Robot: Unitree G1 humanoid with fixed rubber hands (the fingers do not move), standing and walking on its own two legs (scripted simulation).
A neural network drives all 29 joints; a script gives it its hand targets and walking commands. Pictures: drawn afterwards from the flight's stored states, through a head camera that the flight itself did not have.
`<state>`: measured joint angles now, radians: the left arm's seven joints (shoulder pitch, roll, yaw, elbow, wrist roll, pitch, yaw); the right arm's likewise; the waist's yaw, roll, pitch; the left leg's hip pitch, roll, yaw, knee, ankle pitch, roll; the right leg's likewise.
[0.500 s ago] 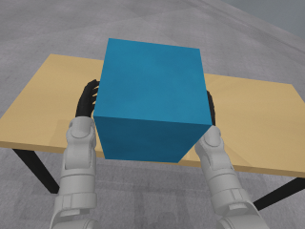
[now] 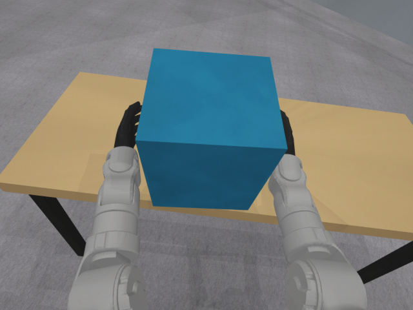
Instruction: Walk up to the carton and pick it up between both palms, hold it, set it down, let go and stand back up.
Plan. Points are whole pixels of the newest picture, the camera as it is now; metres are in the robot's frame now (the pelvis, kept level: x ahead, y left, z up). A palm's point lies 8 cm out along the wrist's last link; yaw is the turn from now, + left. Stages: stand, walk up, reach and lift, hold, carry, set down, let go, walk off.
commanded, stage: set down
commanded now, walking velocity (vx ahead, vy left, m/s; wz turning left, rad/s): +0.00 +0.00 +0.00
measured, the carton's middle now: (206, 138) +0.42 +0.01 +0.11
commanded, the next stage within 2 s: none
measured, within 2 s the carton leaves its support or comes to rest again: neither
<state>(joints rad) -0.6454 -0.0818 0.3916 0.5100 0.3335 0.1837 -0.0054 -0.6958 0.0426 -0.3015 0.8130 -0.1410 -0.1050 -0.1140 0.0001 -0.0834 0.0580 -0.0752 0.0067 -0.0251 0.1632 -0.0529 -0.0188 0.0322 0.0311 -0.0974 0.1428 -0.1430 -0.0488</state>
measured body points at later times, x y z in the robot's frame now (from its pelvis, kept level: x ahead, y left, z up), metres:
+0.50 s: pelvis +0.02 +0.00 +0.00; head +0.06 +0.01 +0.45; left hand +0.44 +0.16 +0.08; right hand +0.44 -0.15 +0.09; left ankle +0.03 +0.13 -0.75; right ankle -0.04 -0.08 -0.75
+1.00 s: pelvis +0.01 +0.00 +0.00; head +0.08 +0.00 +0.44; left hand +0.45 +0.16 +0.06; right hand +0.46 -0.14 +0.07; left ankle +0.03 +0.13 -0.75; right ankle -0.04 -0.08 -0.75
